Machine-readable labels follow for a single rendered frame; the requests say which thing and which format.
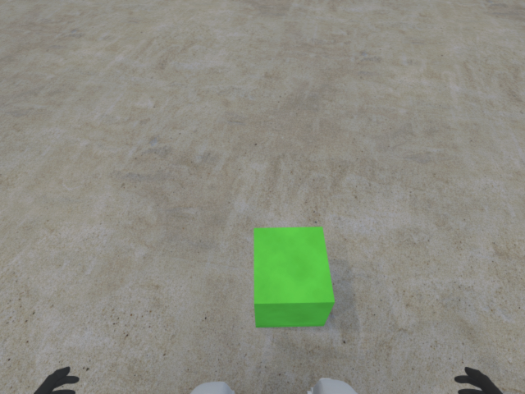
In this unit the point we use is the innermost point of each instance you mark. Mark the robot left hand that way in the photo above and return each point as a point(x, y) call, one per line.
point(58, 378)

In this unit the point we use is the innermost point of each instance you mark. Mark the robot right hand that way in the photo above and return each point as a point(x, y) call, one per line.
point(477, 379)

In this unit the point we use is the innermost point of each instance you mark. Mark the carton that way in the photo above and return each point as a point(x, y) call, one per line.
point(292, 280)

